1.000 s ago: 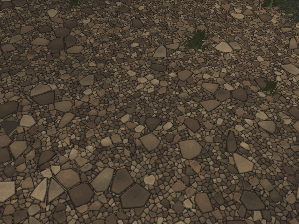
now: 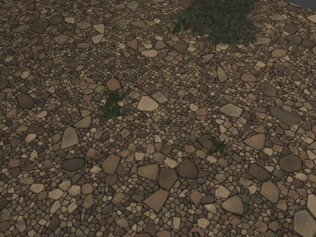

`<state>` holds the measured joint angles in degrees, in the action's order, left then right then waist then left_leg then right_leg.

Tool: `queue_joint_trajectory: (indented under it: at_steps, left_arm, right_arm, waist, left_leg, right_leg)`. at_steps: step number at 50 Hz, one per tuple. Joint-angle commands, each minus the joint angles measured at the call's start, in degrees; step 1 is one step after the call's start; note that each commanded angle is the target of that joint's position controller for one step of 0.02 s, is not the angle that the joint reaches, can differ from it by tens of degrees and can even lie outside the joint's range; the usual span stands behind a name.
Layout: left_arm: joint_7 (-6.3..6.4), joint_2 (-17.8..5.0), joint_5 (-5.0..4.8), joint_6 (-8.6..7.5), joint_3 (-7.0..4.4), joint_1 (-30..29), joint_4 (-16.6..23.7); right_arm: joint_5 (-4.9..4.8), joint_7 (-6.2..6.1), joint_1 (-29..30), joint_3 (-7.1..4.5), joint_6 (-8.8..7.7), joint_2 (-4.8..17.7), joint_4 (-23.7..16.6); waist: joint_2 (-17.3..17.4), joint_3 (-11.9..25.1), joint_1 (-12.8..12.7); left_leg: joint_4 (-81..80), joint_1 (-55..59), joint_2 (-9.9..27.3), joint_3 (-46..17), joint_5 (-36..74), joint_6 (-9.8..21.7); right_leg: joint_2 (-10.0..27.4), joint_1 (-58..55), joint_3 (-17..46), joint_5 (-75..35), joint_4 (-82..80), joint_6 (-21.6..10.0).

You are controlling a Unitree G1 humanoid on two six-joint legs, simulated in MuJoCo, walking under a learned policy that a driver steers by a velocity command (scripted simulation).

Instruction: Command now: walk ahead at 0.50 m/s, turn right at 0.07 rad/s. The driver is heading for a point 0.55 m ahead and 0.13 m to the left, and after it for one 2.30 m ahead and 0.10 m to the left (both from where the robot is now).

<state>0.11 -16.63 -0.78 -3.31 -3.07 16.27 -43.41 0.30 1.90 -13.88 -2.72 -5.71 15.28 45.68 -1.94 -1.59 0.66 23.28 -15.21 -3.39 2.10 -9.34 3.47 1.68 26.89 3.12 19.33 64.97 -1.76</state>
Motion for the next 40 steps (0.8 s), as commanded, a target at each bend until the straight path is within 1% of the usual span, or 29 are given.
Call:
queue_joint_trajectory:
  at_steps: [1, 3, 5, 7, 9, 11, 12, 14, 15, 16, 17, 18, 19, 20, 21, 22, 23, 24, 25, 27, 28, 30, 33, 35, 36, 37, 38, 39, 40]
  left_arm:
    - [0.08, -3.67, 0.34, -0.5, -1.12, 0.22, 4.12]
    - [0.17, -2.89, 0.73, -0.47, -0.68, -3.7, 5.53]
    - [-0.05, -2.09, 0.84, -0.85, -0.29, -7.67, 6.48]
    - [-0.41, -1.37, 0.74, -1.39, 0.01, -11.88, 7.57]
    - [-0.93, -1.55, 0.37, -1.87, 0.02, -15.34, 8.39]
    - [-1.51, -2.2, 0.06, -2.41, -0.17, -17.99, 9.3]
    - [-1.75, -2.85, 0.01, -2.69, -0.39, -18.4, 9.59]
    - [-1.88, -4.6, -0.02, -3.19, -1.06, -16.3, 9.15]
    - [-1.67, -5.78, 0.05, -3.4, -1.73, -12.23, 8.08]
    - [-1.16, -8.27, 0.49, -3.53, -2.97, -4.91, 6.14]
    - [-0.5, -12.32, 1.53, -3.41, -4.07, 5.12, 5.08]
    - [-0.69, -15.71, 1.67, -2.54, -4.74, 7.56, 3.8]
    - [-0.72, -9.86, 1.21, -2.27, -3.42, 7.02, 4.2]
    - [-0.53, -7.0, 0.78, -2.26, -2.49, 3.88, 4.24]
    - [-0.55, -5.76, 0.95, -2.28, -1.96, 0.42, 4.13]
    - [-0.7, -4.23, 1.12, -2.34, -1.56, -2.2, 3.79]
    - [-0.72, -3.49, 1.5, -2.61, -1.37, -3.93, 3.49]
    - [-0.73, -3.4, 1.5, -2.92, -1.53, -4.94, 3.13]
    - [-0.7, -3.67, 1.35, -3.27, -1.73, -5.35, 2.62]
    - [-0.47, -5.08, 1.38, -3.71, -2.33, -5.41, 1.56]
    - [-0.31, -5.71, 1.43, -3.73, -2.58, -5.05, 1.02]
    - [-0.02, -6.68, 1.47, -3.49, -2.89, -4.76, 0.28]
    - [0.36, -8.29, 1.06, -2.89, -3.32, -3.25, -0.72]
    - [0.42, -9.31, 0.54, -2.31, -3.68, -1.49, -1.67]
    - [0.49, -9.67, 0.28, -1.84, -3.8, -1.56, -1.98]
    - [0.49, -9.86, -0.1, -1.35, -3.83, -0.49, -2.72]
    - [0.48, -10.4, -0.48, -0.85, -3.87, 0.28, -3.48]
    - [0.52, -11.2, -0.86, -0.5, -3.92, 0.24, -3.94]
    - [0.54, -11.52, -1.23, -0.21, -3.8, -0.58, -4.31]
  right_arm:
    - [-0.37, -0.33, -0.04, -1.35, -1.0, 6.89, -2.44]
    - [-0.56, -0.77, -1.03, -1.8, -0.8, 8.61, -1.64]
    - [-0.89, -1.11, -2.33, -1.92, -0.32, 9.13, -0.95]
    - [-1.39, -1.39, -4.56, -1.99, 0.18, 9.59, 0.04]
    - [-1.67, -1.59, -7.16, -2.15, 0.71, 10.18, 1.06]
    - [-1.92, -1.85, -8.74, -2.24, 1.37, 10.26, 1.77]
    - [-2.02, -2.06, -8.94, -2.36, 1.68, 10.41, 1.94]
    - [-1.94, -2.46, -8.49, -2.81, 2.23, 11.27, 2.06]
    - [-1.89, -2.56, -7.52, -2.82, 2.43, 11.33, 1.89]
    - [-1.49, -2.51, -7.35, -2.26, 2.41, 9.79, 1.55]
    - [-0.13, -2.45, -6.59, -0.88, 2.27, 6.03, -0.51]
    - [-1.27, -2.31, -14.8, 0.65, 1.3, 0.74, -1.86]
    - [-2.59, -2.3, -12.85, -0.71, 1.03, 6.78, -0.68]
    - [-3.02, -2.27, -7.63, -1.71, 1.08, 9.65, -1.9]
    - [-2.54, -2.42, -5.13, -1.79, 1.32, 9.06, -2.3]
    - [-1.91, -2.4, -3.81, -2.01, 1.69, 8.43, -2.75]
    - [-1.95, -2.21, -4.44, -2.13, 2.37, 7.39, -2.82]
    - [-2.15, -2.07, -4.82, -2.01, 3.04, 6.19, -2.98]
    - [-2.15, -1.98, -4.49, -1.86, 3.64, 5.08, -3.38]
    - [-1.75, -1.97, -2.61, -1.79, 4.4, 4.39, -4.71]
    - [-1.56, -1.85, -1.47, -1.73, 4.52, 4.26, -5.3]
    - [-1.57, -1.22, 0.76, -1.52, 4.33, 3.88, -6.06]
    - [-1.52, -0.04, 6.65, -0.98, 3.86, 3.13, -7.89]
    - [-1.53, 0.54, 10.07, -0.87, 3.91, 3.24, -9.45]
    - [-1.41, 0.82, 11.38, -0.97, 3.96, 3.56, -10.28]
    - [-1.0, 0.98, 12.46, -0.95, 3.87, 3.48, -11.0]
    - [-0.69, 1.08, 12.3, -1.12, 3.74, 3.65, -11.55]
    - [-0.34, 1.09, 10.34, -1.55, 3.55, 4.43, -11.44]
    - [0.0, 0.97, 4.89, -2.46, 3.33, 5.96, -9.93]
  waist:
    - [6.8, 2.3, -0.8]
    - [5.83, 1.1, -0.02]
    - [5.39, 0.52, 1.24]
    - [5.19, -0.22, 2.58]
    - [5.32, -0.76, 3.83]
    - [5.73, -1.24, 4.16]
    - [6.14, -1.22, 3.68]
    - [7.26, -0.31, 1.61]
    - [7.42, 1.66, -1.06]
    - [6.55, 6.81, -4.51]
    - [0.51, 16.24, -8.54]
    - [-16.35, 23.75, -4.67]
    - [-11.29, 20.66, -6.45]
    - [-7.28, 12.41, -6.63]
    - [-3.96, 8.32, -5.07]
    - [-3.74, 5.08, -3.62]
    - [-4.76, 3.49, -1.92]
    - [-5.1, 2.7, -1.06]
    - [-4.42, 1.92, -0.55]
    - [-2.65, 0.55, -0.1]
    - [-2.05, 0.16, -0.26]
    - [-1.4, -0.25, -0.81]
    - [-0.47, -1.67, -3.04]
    - [-0.22, -2.7, -4.23]
    - [-0.2, -3.67, -4.24]
    - [-0.09, -3.76, -4.41]
    - [-0.65, -3.05, -3.7]
    - [-1.91, -1.1, -2.07]
    - [-2.11, 2.33, 1.47]
  left_leg:
    - [-13.52, 7.98, 15.78, -16.63, 9.74, 10.51]
    - [-15.02, 7.68, 15.59, -13.81, 13.1, 10.78]
    - [-15.36, 7.31, 13.76, -10.79, 14.64, 9.5]
    - [-14.91, 6.67, 12.34, -9.17, 14.29, 8.43]
    - [-13.88, 7.32, 12.82, -9.82, 13.1, 8.21]
    - [-11.84, 9.65, 14.2, -11.85, 12.01, 7.87]
    - [-10.5, 11.0, 14.99, -13.17, 11.52, 7.37]
    - [-7.21, 12.57, 16.16, -15.23, 12.87, 6.25]
    - [-3.05, 11.72, 15.12, -14.62, 17.44, 5.21]
    - [5.78, 8.51, 11.85, -12.64, 19.92, 3.49]
    - [22.97, -1.69, 7.45, -9.67, 7.45, 1.12]
    - [41.02, -21.56, 0.5, -5.63, -23.64, -1.91]
    - [48.43, -27.56, 3.64, -10.21, -24.13, -2.14]
    - [49.76, -30.05, 5.77, -9.47, -18.84, -2.03]
    - [48.6, -28.26, 7.94, -8.28, -14.24, -2.37]
    - [46.26, -26.73, 9.31, -8.17, -11.32, -2.66]
    - [44.8, -23.86, 10.63, -8.39, -9.3, -2.85]
    - [43.87, -22.13, 11.09, -7.99, -8.28, -3.1]
    - [42.96, -21.92, 11.44, -7.72, -7.53, -3.45]
    - [39.64, -23.59, 11.85, -7.94, -4.29, -4.15]
    - [37.17, -24.46, 11.94, -7.99, -1.86, -4.44]
    - [30.79, -24.2, 11.67, -7.2, 4.36, -4.37]
    - [21.45, -22.17, 10.65, -4.06, 10.49, -3.55]
    - [17.63, -22.37, 10.18, -2.63, 10.12, -2.67]
    - [15.63, -22.47, 9.8, -2.02, 9.16, -2.13]
    - [13.89, -20.98, 8.68, -1.28, 7.07, -1.51]
    - [12.62, -18.59, 7.15, -0.54, 4.46, -0.66]
    - [11.42, -14.42, 5.13, 0.35, 2.42, 0.39]
    - [7.71, -6.69, 2.92, 1.18, 4.62, 1.7]
  right_leg:
    - [4.85, 9.54, 1.18, -3.13, -4.42, 1.36]
    - [5.37, 11.57, 0.31, -7.89, -10.86, 2.5]
    - [4.88, 10.47, -0.47, -14.95, -18.79, 2.87]
    - [3.19, 7.59, -1.18, -20.8, -26.52, 3.2]
    - [1.6, 5.5, -1.62, -23.63, -30.97, 3.54]
    - [0.76, 4.9, -0.9, -23.09, -34.1, 3.21]
    - [0.58, 4.2, -0.27, -21.76, -35.67, 2.75]
    - [0.06, -0.05, -0.12, -17.93, -37.66, 1.56]
    - [-0.61, -6.5, -1.05, -17.05, -39.55, 0.35]
    - [0.38, -18.17, -0.89, -17.25, -39.43, -1.53]
    - [10.95, -34.79, 9.13, -17.38, -36.75, -5.25]
    - [23.43, -50.66, 33.22, -6.71, -41.97, -13.64]
    - [22.07, -47.44, 36.73, 3.19, -45.94, -13.13]
    - [20.11, -40.46, 27.52, 2.82, -47.09, -10.77]
    - [17.71, -33.27, 21.11, -2.36, -48.63, -9.58]
    - [15.78, -27.61, 16.3, -6.69, -50.56, -9.15]
    - [14.37, -23.31, 12.09, -9.53, -52.57, -8.66]
    - [13.9, -20.73, 9.37, -11.46, -54.29, -8.78]
    - [14.0, -19.19, 6.91, -13.91, -55.59, -9.21]
    - [14.43, -18.33, 2.93, -17.46, -57.29, -9.82]
    - [14.43, -18.81, 0.97, -18.83, -57.69, -9.96]
    - [13.45, -19.79, -3.48, -20.66, -58.0, -9.27]
    - [12.92, -21.13, -8.66, -21.58, -57.97, -8.03]
    - [13.86, -24.13, -10.28, -21.63, -57.38, -7.41]
    - [14.07, -25.57, -11.32, -25.42, -55.81, -6.8]
    - [14.34, -26.28, -11.51, -31.2, -53.69, -6.5]
    - [14.75, -27.24, -11.42, -38.74, -50.86, -6.16]
    - [14.68, -28.03, -11.28, -47.74, -46.85, -5.55]
    - [13.25, -27.99, -11.85, -52.91, -40.22, -4.24]
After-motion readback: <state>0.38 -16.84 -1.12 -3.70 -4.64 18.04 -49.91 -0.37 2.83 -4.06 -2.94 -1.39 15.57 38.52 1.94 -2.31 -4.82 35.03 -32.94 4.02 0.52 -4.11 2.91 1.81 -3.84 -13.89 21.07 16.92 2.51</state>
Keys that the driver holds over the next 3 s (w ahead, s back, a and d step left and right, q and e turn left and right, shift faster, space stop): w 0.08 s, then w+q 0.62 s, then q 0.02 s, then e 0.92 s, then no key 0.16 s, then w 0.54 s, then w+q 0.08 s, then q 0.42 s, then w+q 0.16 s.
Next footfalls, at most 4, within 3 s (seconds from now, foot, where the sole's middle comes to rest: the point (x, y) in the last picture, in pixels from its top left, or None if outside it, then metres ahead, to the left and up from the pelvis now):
0.34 right None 0.36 -0.15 -0.78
0.84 left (117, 220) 0.55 0.18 -0.78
1.32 right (173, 208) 0.60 -0.06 -0.78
1.80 left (121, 203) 0.62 0.17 -0.78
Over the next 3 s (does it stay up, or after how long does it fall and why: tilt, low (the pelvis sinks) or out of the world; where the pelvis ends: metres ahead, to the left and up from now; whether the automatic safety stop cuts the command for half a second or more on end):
stays up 0.92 -0.02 -0.01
